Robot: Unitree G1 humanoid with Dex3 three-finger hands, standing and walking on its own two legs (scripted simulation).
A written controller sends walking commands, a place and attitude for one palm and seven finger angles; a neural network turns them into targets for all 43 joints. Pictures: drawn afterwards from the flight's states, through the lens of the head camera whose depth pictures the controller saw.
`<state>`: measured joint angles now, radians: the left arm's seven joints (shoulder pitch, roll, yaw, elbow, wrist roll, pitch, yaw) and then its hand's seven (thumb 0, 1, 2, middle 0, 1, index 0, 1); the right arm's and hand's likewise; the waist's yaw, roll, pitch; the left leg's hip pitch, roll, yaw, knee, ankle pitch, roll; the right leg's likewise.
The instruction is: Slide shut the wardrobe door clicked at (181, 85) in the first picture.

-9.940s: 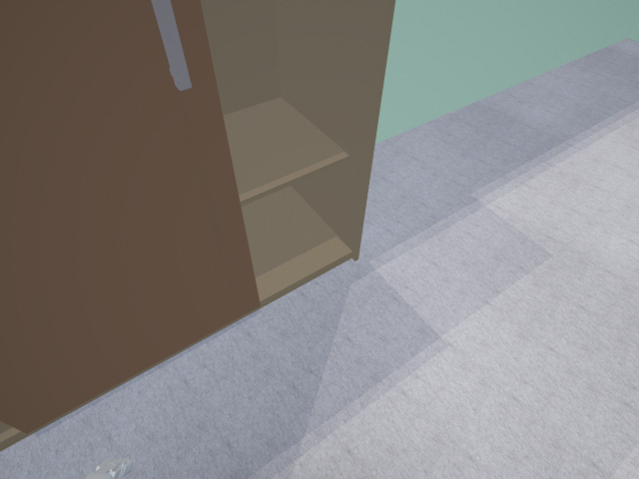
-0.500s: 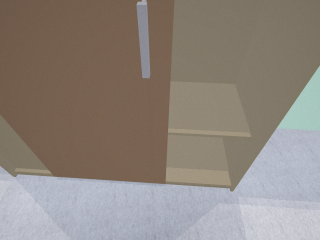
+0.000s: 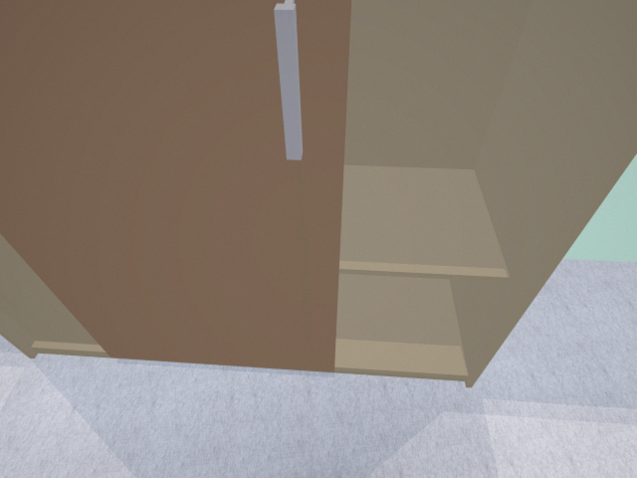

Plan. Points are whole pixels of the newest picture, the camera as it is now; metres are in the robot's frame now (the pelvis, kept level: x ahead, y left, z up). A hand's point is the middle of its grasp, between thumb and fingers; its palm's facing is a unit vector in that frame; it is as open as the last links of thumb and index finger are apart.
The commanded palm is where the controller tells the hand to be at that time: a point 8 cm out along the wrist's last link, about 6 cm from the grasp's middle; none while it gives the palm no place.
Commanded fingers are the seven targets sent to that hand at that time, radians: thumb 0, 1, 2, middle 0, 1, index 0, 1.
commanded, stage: look again from close up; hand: left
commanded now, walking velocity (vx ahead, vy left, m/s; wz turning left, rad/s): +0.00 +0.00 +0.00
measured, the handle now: (292, 85) +0.55 +0.07 +0.24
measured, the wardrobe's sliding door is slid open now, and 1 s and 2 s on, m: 0.43 0.43 0.43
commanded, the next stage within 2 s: shuffle to correct the standing spot in 1.94 s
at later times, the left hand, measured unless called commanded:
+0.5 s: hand out of the picture +0.00 +0.20 -0.17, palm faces +0.01 -0.98 -0.20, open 7.4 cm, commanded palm none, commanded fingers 0.00 0.90 0.90 -0.20 -0.30 -0.20 -0.30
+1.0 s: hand out of the picture -0.05 +0.20 -0.17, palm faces +0.03 -0.98 -0.17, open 7.4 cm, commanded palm none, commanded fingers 0.00 0.90 0.90 -0.20 -0.30 -0.20 -0.30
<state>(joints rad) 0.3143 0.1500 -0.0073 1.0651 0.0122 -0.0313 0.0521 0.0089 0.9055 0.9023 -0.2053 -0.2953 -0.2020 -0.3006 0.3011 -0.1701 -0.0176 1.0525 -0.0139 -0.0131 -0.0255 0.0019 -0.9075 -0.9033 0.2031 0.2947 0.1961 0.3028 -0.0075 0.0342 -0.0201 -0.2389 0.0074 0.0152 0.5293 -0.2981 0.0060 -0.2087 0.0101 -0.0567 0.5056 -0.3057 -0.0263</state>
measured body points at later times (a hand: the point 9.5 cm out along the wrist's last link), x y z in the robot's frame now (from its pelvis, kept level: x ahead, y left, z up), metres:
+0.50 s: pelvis -0.01 +0.03 +0.01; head +0.00 +0.03 +0.45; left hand +0.00 +0.25 -0.15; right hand +0.02 -0.21 -0.15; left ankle -0.01 +0.11 -0.74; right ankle -0.02 -0.10 -0.74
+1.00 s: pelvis -0.03 +0.04 +0.01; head -0.03 +0.05 +0.46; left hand -0.05 +0.25 -0.16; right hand -0.04 -0.17 -0.15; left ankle -0.01 +0.11 -0.74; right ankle -0.02 -0.10 -0.74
